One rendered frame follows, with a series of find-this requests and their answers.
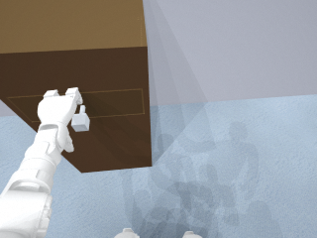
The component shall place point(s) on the drawer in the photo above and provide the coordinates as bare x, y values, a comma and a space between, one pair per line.
97, 103

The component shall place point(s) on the robot right shin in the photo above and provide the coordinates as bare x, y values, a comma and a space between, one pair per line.
188, 233

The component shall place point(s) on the robot shin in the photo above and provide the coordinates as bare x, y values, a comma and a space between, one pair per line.
128, 230
188, 233

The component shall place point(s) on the robot left forearm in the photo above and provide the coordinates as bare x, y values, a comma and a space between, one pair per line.
39, 165

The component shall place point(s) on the handle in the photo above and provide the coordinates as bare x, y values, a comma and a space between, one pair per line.
80, 122

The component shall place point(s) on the robot left hand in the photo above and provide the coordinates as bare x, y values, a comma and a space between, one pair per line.
60, 109

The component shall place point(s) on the robot left shin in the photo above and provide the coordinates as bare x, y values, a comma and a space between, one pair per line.
128, 230

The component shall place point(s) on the left robot upper arm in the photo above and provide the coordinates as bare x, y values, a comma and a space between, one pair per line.
25, 214

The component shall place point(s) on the cabinet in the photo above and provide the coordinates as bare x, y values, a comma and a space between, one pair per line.
95, 45

